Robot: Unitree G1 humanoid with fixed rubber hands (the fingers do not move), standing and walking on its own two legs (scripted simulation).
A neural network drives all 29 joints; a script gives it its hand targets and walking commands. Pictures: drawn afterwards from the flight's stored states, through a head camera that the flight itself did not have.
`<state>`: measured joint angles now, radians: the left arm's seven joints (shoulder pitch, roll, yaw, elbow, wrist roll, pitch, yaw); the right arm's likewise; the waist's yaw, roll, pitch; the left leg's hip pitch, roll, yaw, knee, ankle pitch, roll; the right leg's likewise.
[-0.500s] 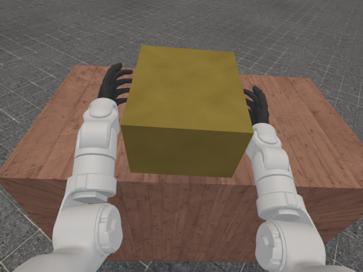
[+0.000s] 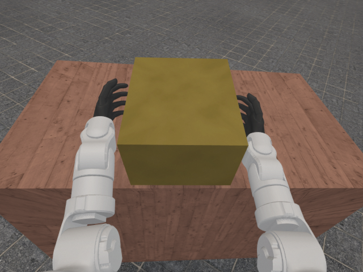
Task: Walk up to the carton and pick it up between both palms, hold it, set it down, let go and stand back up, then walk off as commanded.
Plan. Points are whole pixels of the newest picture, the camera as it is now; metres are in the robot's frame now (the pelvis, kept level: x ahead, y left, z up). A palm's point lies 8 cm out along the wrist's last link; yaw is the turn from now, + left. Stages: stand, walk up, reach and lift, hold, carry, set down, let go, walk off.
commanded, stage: set down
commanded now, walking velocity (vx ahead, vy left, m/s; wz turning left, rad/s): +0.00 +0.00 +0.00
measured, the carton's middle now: (181, 119) +0.43 +0.00 +0.12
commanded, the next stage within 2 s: none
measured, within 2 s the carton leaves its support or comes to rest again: neither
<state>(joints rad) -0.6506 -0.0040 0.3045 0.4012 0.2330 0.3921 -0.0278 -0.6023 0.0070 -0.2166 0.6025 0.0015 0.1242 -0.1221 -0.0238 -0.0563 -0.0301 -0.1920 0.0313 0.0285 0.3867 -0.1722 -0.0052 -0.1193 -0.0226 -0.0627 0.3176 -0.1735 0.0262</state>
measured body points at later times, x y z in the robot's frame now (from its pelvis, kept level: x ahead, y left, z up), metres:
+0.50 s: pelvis +0.01 +0.00 +0.00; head +0.00 +0.03 +0.45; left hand +0.44 +0.15 +0.16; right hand +0.40 -0.17 +0.13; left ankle +0.02 +0.12 -0.75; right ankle +0.00 -0.13 -0.75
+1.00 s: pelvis +0.06 +0.02 +0.00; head +0.06 +0.06 +0.45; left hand +0.49 +0.17 +0.14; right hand +0.44 -0.15 +0.12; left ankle +0.02 +0.12 -0.75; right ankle +0.00 -0.13 -0.74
